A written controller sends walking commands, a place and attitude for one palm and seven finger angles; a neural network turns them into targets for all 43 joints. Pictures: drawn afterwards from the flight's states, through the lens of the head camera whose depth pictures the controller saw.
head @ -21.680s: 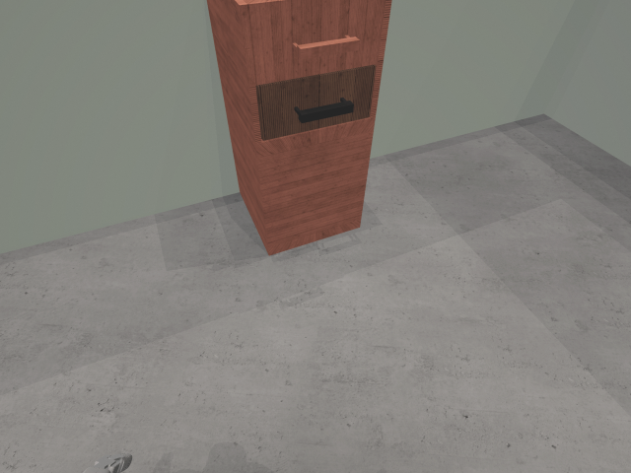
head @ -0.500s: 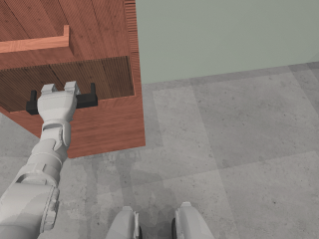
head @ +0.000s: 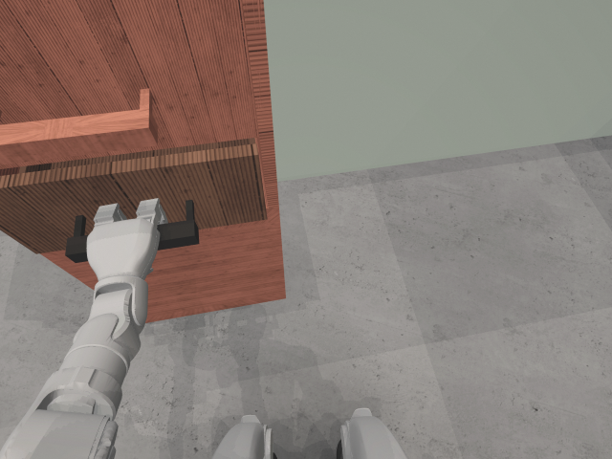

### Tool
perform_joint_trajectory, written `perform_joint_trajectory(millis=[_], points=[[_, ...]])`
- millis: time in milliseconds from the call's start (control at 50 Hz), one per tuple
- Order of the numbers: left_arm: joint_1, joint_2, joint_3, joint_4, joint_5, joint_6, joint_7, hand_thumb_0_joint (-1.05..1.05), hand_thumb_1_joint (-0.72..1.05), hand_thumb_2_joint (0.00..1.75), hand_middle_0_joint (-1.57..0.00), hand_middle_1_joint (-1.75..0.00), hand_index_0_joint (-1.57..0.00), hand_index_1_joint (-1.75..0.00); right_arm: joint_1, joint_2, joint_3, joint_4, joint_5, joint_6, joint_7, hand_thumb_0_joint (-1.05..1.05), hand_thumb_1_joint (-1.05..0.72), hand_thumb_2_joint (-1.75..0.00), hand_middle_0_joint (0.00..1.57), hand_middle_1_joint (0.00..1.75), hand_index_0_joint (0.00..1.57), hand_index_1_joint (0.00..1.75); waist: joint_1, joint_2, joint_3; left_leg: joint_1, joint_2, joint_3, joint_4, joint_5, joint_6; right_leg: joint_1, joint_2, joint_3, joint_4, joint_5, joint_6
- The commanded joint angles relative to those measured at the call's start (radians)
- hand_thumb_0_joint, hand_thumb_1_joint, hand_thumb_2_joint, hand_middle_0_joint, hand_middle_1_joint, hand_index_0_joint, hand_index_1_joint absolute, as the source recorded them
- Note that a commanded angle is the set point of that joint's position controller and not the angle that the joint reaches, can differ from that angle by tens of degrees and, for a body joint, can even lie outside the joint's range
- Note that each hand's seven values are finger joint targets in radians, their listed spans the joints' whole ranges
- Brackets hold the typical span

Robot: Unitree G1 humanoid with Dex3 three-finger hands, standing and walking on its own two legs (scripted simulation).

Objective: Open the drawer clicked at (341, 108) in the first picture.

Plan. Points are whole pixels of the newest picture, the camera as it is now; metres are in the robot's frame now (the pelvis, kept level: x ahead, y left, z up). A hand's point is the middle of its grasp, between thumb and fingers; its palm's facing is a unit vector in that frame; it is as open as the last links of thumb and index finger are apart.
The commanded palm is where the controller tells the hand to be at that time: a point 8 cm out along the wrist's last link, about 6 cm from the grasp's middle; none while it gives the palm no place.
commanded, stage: pull the drawer open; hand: left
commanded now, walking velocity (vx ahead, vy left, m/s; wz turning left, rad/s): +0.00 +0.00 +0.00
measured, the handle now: (135, 227) +0.44 +0.26 -0.04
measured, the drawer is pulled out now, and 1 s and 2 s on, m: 0.03 0.14 0.26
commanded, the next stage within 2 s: none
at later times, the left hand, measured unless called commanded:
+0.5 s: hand (140, 311) +0.32 +0.23 -0.06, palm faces -0.05 -0.05 -1.00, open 5.9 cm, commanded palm +0.30 +0.22 +0.00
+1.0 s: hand (140, 339) +0.28 +0.22 -0.06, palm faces -0.05 -0.05 -1.00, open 5.9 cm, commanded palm +0.24 +0.21 +0.00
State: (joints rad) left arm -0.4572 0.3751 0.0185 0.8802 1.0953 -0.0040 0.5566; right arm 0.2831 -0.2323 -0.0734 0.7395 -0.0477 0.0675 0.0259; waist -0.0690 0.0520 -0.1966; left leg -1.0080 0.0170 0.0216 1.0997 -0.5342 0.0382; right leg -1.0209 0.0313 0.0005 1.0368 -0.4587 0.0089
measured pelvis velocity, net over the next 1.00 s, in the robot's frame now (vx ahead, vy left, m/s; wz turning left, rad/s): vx -0.01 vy -0.01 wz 0.02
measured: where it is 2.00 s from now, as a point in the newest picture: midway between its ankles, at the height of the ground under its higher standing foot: outside the picture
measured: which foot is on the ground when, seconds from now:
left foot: down 0.00-1.00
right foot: down 0.00-1.00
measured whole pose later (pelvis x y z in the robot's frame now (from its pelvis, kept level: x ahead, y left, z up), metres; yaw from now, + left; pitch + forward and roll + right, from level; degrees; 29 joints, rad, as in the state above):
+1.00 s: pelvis -0.01 -0.01 +0.00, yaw +1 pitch +20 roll -1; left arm -0.05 0.29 -0.06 0.56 1.11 0.06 0.60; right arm 0.20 -0.22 -0.06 0.69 -0.04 0.03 0.00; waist -0.02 0.04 -0.19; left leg -0.90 0.01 0.02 1.08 -0.52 0.02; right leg -0.93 0.02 0.00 1.05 -0.47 -0.01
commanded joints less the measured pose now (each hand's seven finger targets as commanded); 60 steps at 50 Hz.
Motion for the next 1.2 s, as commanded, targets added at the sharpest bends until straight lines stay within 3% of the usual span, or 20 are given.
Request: perform_joint_trajectory(millis=[0, 100, 140, 280, 300, 360, 400, 460, 580, 600, 640, 700, 760, 820, 900, 940, 1020, 1080, 1120, 1180], points=[[-0.125, 0.148, 0.041, -0.256, -0.011, -0.008, 0.066, 0.00, 0.90, 0.90, -0.40, -1.35, -0.40, -1.35, 0.073, -0.158, -0.048, -0.086, -0.003, -0.018, -0.007, 0.00, -0.90, -0.90, 0.20, 0.30, 0.20, 0.30, 0.027, 0.024, -0.445, 0.390, 0.005, -0.033, -0.119, 0.667, -0.020, 0.278, 0.016, -0.052, -0.086, 0.479, -0.049], [-0.064, 0.118, 0.026, -0.307, 0.001, 0.020, 0.084, 0.00, 0.90, 0.90, -0.40, -1.35, -0.40, -1.35, 0.043, -0.152, -0.045, -0.100, -0.004, -0.015, -0.008, 0.00, -0.90, -0.90, 0.20, 0.30, 0.20, 0.30, 0.029, 0.026, -0.420, 0.401, 0.003, -0.036, -0.128, 0.667, -0.023, 0.276, 0.014, -0.056, -0.090, 0.467, -0.051], [-0.071, 0.090, 0.002, -0.316, 0.012, 0.030, 0.092, 0.00, 0.90, 0.90, -0.40, -1.35, -0.40, -1.35, 0.037, -0.146, -0.046, -0.100, -0.004, -0.016, -0.010, 0.00, -0.90, -0.90, 0.20, 0.30, 0.20, 0.30, 0.018, 0.032, -0.409, 0.418, 0.006, -0.039, -0.129, 0.662, -0.025, 0.253, 0.014, -0.059, -0.091, 0.449, -0.049], [0.009, 0.043, -0.033, -0.394, 0.006, 0.056, 0.095, 0.00, 0.90, 0.90, -0.40, -1.35, -0.40, -1.35, -0.009, -0.135, -0.041, -0.136, -0.001, -0.020, -0.014, 0.00, -0.90, -0.90, 0.20, 0.30, 0.20, 0.30, 0.030, 0.043, -0.399, 0.447, 0.000, -0.036, -0.140, 0.641, -0.029, 0.266, 0.013, -0.061, -0.104, 0.426, -0.052], [0.012, 0.065, -0.013, -0.399, 0.005, 0.056, 0.094, 0.00, 0.90, 0.90, -0.40, -1.35, -0.40, -1.35, -0.013, -0.135, -0.040, -0.134, -0.002, -0.022, -0.017, 0.00, -0.90, -0.90, 0.20, 0.30, 0.20, 0.30, 0.033, 0.034, -0.397, 0.443, 0.000, -0.039, -0.139, 0.646, -0.028, 0.273, 0.013, -0.061, -0.101, 0.431, -0.053], [0.013, 0.047, -0.030, -0.403, 0.010, 0.053, 0.095, 0.00, 0.90, 0.90, -0.40, -1.35, -0.40, -1.35, -0.028, -0.132, -0.036, -0.143, -0.001, -0.029, -0.022, 0.00, -0.90, -0.90, 0.20, 0.30, 0.20, 0.30, 0.031, 0.019, -0.374, 0.420, -0.004, -0.037, -0.145, 0.582, -0.026, 0.265, 0.012, -0.061, -0.102, 0.397, -0.053], [0.038, 0.050, -0.025, -0.422, 0.011, 0.050, 0.098, 0.00, 0.90, 0.90, -0.40, -1.35, -0.40, -1.35, -0.040, -0.131, -0.034, -0.150, -0.002, -0.034, -0.023, 0.00, -0.90, -0.90, 0.20, 0.30, 0.20, 0.30, 0.044, 0.040, -0.381, 0.416, -0.009, -0.033, -0.147, 0.568, -0.026, 0.272, 0.012, -0.059, -0.101, 0.388, -0.057], [0.044, 0.044, -0.030, -0.400, 0.016, 0.050, 0.102, 0.00, 0.90, 0.90, -0.40, -1.35, -0.40, -1.35, -0.049, -0.127, -0.031, -0.147, -0.001, -0.039, -0.027, 0.00, -0.90, -0.90, 0.20, 0.30, 0.20, 0.30, 0.034, 0.003, -0.349, 0.375, -0.017, -0.025, -0.147, 0.478, -0.023, 0.270, 0.012, -0.057, -0.106, 0.358, -0.056], [0.073, 0.064, -0.011, -0.404, 0.021, 0.039, 0.108, 0.00, 0.90, 0.90, -0.40, -1.35, -0.40, -1.35, -0.068, -0.125, -0.030, -0.148, 0.000, -0.055, -0.035, 0.00, -0.90, -0.90, 0.20, 0.30, 0.20, 0.30, 0.048, -0.009, -0.339, 0.331, -0.029, -0.013, -0.146, 0.393, -0.018, 0.280, 0.008, -0.044, -0.107, 0.320, -0.057], [0.090, 0.090, 0.013, -0.421, 0.018, 0.038, 0.108, 0.00, 0.90, 0.90, -0.40, -1.35, -0.40, -1.35, -0.077, -0.128, -0.028, -0.152, 0.000, -0.056, -0.036, 0.00, -0.90, -0.90, 0.20, 0.30, 0.20, 0.30, 0.063, 0.012, -0.359, 0.334, -0.030, -0.014, -0.148, 0.402, -0.019, 0.293, 0.007, -0.042, -0.102, 0.323, -0.061], [0.107, 0.056, -0.017, -0.404, 0.018, 0.046, 0.108, 0.00, 0.90, 0.90, -0.40, -1.35, -0.40, -1.35, -0.078, -0.124, -0.028, -0.152, 0.004, -0.058, -0.036, 0.00, -0.90, -0.90, 0.20, 0.30, 0.20, 0.30, 0.053, -0.002, -0.331, 0.329, -0.030, -0.014, -0.150, 0.384, -0.019, 0.275, 0.008, -0.045, -0.106, 0.308, -0.059], [0.152, 0.071, 0.003, -0.435, 0.009, 0.048, 0.107, 0.00, 0.90, 0.90, -0.40, -1.35, -0.40, -1.35, -0.087, -0.127, -0.028, -0.161, 0.003, -0.064, -0.036, 0.00, -0.90, -0.90, 0.20, 0.30, 0.20, 0.30, 0.070, -0.004, -0.356, 0.327, -0.032, -0.013, -0.152, 0.395, -0.018, 0.302, 0.008, -0.041, -0.104, 0.321, -0.061], [0.171, 0.035, -0.031, -0.451, 0.001, 0.051, 0.104, 0.00, 0.90, 0.90, -0.40, -1.35, -0.40, -1.35, -0.088, -0.121, -0.029, -0.164, 0.008, -0.071, -0.035, 0.00, -0.90, -0.90, 0.20, 0.30, 0.20, 0.30, 0.061, -0.022, -0.340, 0.322, -0.032, -0.008, -0.156, 0.368, -0.016, 0.301, 0.007, -0.040, -0.113, 0.306, -0.058], [0.215, 0.059, -0.003, -0.452, -0.003, 0.053, 0.103, 0.00, 0.90, 0.90, -0.40, -1.35, -0.40, -1.35, -0.092, -0.124, -0.028, -0.164, 0.009, -0.077, -0.038, 0.00, -0.90, -0.90, 0.20, 0.30, 0.20, 0.30, 0.069, -0.040, -0.339, 0.310, -0.032, -0.009, -0.155, 0.365, -0.016, 0.310, 0.006, -0.038, -0.108, 0.312, -0.056], [0.324, 0.044, 0.002, -0.501, -0.012, 0.055, 0.106, 0.00, 0.90, 0.90, -0.40, -1.35, -0.40, -1.35, -0.104, -0.123, -0.029, -0.177, 0.008, -0.084, -0.033, 0.00, -0.90, -0.90, 0.20, 0.30, 0.20, 0.30, 0.085, -0.030, -0.353, 0.326, -0.034, -0.002, -0.153, 0.405, -0.016, 0.337, 0.006, -0.036, -0.106, 0.361, -0.059], [0.345, 0.017, -0.030, -0.535, -0.008, 0.056, 0.106, 0.00, 0.90, 0.90, -0.40, -1.35, -0.40, -1.35, -0.107, -0.121, -0.029, -0.182, 0.009, -0.084, -0.030, 0.00, -0.90, -0.90, 0.20, 0.30, 0.20, 0.30, 0.074, -0.032, -0.332, 0.339, -0.029, -0.007, -0.152, 0.414, -0.017, 0.316, 0.007, -0.040, -0.104, 0.362, -0.059], [0.445, 0.016, -0.023, -0.585, -0.004, 0.069, 0.112, 0.00, 0.90, 0.90, -0.40, -1.35, -0.40, -1.35, -0.124, -0.120, -0.027, -0.199, 0.008, -0.081, -0.024, 0.00, -0.90, -0.90, 0.20, 0.30, 0.20, 0.30, 0.087, -0.019, -0.329, 0.351, -0.028, -0.004, -0.149, 0.442, -0.019, 0.324, 0.004, -0.041, -0.101, 0.383, -0.059], [0.454, 0.013, -0.025, -0.591, 0.001, 0.076, 0.116, 0.00, 0.90, 0.90, -0.40, -1.35, -0.40, -1.35, -0.137, -0.120, -0.025, -0.201, 0.008, -0.083, -0.024, 0.00, -0.90, -0.90, 0.20, 0.30, 0.20, 0.30, 0.076, -0.042, -0.275, 0.331, -0.029, -0.008, -0.154, 0.386, -0.018, 0.300, 0.006, -0.043, -0.108, 0.336, -0.059], [0.478, 0.024, -0.015, -0.635, 0.010, 0.074, 0.125, 0.00, 0.90, 0.90, -0.40, -1.35, -0.40, -1.35, -0.145, -0.119, -0.023, -0.212, 0.004, -0.083, -0.023, 0.00, -0.90, -0.90, 0.20, 0.30, 0.20, 0.30, 0.089, -0.005, -0.302, 0.354, -0.026, -0.012, -0.152, 0.419, -0.020, 0.296, 0.006, -0.047, -0.094, 0.342, -0.062], [0.556, -0.019, -0.057, -0.688, 0.012, 0.085, 0.127, 0.00, 0.90, 0.90, -0.40, -1.35, -0.40, -1.35, -0.160, -0.114, -0.023, -0.227, 0.003, -0.080, -0.016, 0.00, -0.90, -0.90, 0.20, 0.30, 0.20, 0.30, 0.089, -0.001, -0.315, 0.389, -0.023, -0.014, -0.144, 0.466, -0.022, 0.292, 0.006, -0.048, -0.092, 0.362, -0.061]])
